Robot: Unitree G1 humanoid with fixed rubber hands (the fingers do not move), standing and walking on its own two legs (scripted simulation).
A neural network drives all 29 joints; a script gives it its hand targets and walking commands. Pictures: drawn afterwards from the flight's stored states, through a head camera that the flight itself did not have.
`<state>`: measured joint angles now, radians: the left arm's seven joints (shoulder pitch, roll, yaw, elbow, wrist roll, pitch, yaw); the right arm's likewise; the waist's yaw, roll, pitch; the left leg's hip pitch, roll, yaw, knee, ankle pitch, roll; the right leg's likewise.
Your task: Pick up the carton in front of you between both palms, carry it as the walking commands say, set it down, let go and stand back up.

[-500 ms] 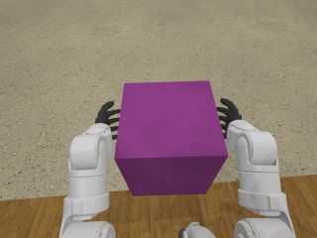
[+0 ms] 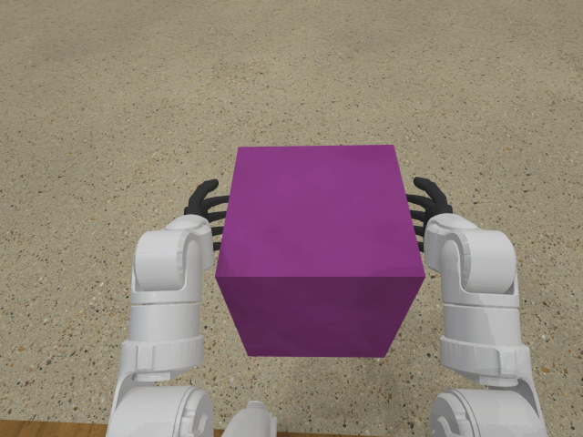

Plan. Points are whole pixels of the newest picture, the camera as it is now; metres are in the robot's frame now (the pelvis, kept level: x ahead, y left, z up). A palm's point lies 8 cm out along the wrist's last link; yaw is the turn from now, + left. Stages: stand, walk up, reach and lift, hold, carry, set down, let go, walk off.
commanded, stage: carry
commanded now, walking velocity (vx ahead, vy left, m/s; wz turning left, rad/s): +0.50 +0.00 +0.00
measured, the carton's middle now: (315, 258) +0.37 +0.02 +0.03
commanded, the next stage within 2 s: none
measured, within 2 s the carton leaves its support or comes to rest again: neither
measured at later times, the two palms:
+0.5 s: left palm (241, 119) +0.65 +0.17 +0.06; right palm (401, 122) +0.63 -0.13 +0.07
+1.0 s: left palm (258, 56) +0.88 +0.17 +0.07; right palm (387, 54) +0.90 -0.13 +0.06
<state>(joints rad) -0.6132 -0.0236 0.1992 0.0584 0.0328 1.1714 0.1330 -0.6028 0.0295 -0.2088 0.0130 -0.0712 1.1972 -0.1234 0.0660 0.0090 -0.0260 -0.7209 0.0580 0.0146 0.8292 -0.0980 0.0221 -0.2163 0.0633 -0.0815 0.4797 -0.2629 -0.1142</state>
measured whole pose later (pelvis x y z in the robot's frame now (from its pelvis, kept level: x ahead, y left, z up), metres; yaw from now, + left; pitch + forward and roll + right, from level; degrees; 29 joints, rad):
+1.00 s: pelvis +0.59 +0.00 -0.01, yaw +2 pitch +5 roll +2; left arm -0.34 -0.14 0.22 -0.18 0.08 1.18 0.10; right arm -0.36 0.13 -0.19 -0.17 -0.10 1.17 -0.11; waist 0.03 0.00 -0.04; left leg -0.61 0.07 0.06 0.78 -0.23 -0.03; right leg -0.18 0.01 -0.12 0.26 -0.18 -0.08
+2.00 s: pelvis +1.20 +0.01 -0.01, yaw +1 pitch +4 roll +1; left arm -0.11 -0.13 0.09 -0.35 0.10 1.18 0.08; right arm -0.12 0.13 -0.08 -0.35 -0.13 1.19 -0.09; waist 0.02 0.01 -0.10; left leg -0.59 0.12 0.11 0.73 -0.16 -0.02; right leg -0.13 -0.04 -0.21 0.26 -0.21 -0.03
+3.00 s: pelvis +1.56 +0.05 -0.03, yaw +1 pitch +4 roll -1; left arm -0.16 -0.13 0.11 -0.32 0.12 1.21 0.08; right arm -0.17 0.13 -0.11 -0.32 -0.13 1.21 -0.08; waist 0.01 0.01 -0.12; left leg -0.13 0.06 0.17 0.50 -0.37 -0.03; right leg -0.31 -0.05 -0.18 0.54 -0.26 -0.01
